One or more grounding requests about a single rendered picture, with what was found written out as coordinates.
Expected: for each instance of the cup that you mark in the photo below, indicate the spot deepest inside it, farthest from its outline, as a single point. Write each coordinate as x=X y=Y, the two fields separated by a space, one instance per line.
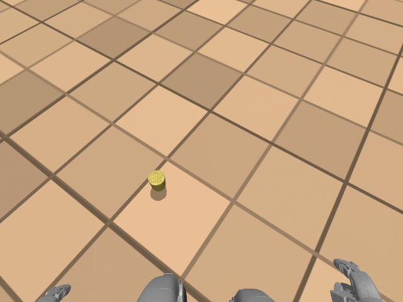
x=157 y=180

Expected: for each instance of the left robot hand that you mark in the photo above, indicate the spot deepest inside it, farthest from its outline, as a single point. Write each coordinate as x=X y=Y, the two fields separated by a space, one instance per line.
x=55 y=294

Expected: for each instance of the right robot hand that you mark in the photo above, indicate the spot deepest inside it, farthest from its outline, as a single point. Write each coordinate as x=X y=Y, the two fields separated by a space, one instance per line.
x=361 y=286

